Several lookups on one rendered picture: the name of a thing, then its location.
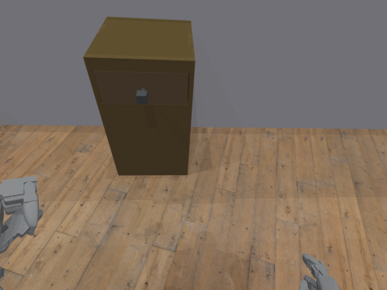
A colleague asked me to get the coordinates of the drawer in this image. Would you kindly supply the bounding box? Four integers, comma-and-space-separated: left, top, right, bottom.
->
94, 70, 189, 105

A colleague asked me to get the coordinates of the right robot hand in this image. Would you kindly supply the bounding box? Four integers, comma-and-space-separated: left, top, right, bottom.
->
299, 254, 339, 290

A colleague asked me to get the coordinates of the handle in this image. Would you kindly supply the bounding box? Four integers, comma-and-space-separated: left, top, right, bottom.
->
136, 88, 148, 105

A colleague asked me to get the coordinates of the cabinet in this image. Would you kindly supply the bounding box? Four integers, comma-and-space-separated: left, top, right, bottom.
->
83, 17, 195, 175

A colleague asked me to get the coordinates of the left robot hand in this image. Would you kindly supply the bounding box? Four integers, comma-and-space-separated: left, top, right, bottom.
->
0, 176, 43, 254

